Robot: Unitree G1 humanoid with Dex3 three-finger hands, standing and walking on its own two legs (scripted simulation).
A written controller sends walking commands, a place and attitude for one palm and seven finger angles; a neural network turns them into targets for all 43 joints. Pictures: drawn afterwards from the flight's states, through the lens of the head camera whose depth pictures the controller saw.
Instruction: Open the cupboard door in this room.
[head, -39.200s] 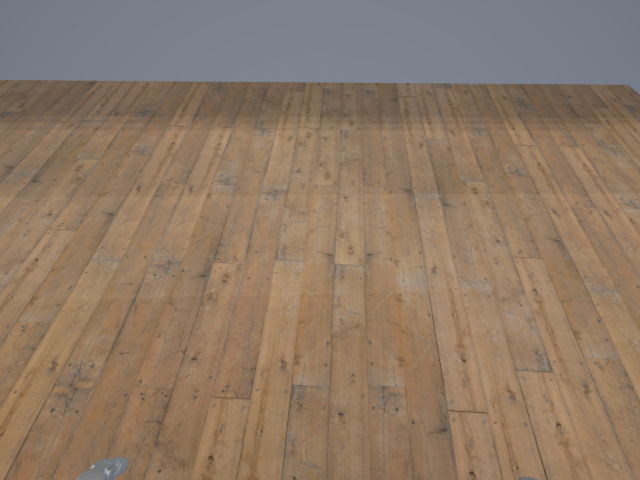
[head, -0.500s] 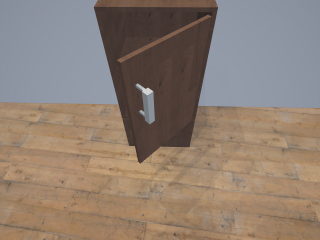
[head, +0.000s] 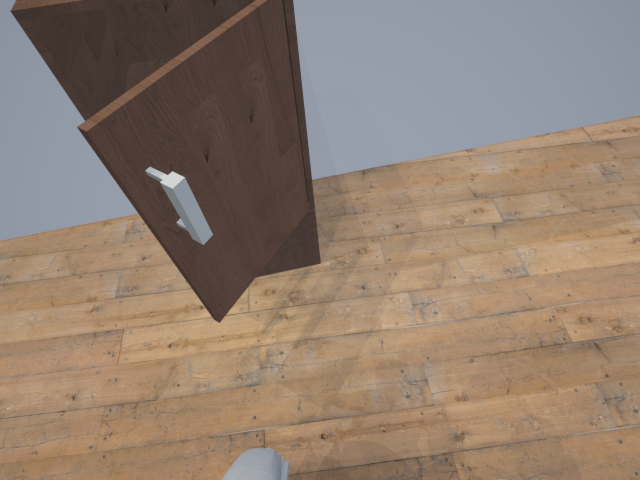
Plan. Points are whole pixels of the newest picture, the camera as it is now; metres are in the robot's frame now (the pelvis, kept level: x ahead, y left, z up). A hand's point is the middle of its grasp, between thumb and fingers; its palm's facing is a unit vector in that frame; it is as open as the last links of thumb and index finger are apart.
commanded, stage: walk to a spot facing it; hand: left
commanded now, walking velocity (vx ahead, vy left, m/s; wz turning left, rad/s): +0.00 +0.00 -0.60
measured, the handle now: (179, 205) +0.48 +0.27 +0.00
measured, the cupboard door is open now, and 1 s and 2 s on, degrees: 46 46 46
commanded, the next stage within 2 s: none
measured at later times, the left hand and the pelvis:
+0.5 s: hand (183, 468) +0.14 +0.23 -0.17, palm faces -0.20 -0.95 -0.24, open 7.4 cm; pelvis +0.02 +0.02 +0.00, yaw -16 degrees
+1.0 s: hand (276, 405) +0.23 +0.10 -0.18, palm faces -0.56 -0.80 -0.21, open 7.4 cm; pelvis +0.04 -0.01 -0.01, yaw -35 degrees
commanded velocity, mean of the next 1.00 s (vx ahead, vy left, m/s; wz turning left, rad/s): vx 0.00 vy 0.00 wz -0.60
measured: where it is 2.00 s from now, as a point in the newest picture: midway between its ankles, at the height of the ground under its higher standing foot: (434, 479)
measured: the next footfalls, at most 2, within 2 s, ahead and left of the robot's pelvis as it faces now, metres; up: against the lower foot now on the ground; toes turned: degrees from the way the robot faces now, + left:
left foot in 0.38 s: +0.07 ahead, +0.15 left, +0.00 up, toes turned -16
right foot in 0.68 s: +0.03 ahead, -0.14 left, +0.00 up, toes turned -26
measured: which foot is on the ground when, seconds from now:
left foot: up 0.00-0.36, down 0.38-0.68, up 0.70-0.96, down 0.98-1.00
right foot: down 0.00-0.36, up 0.38-0.66, down 0.68-0.98, up 1.00-1.00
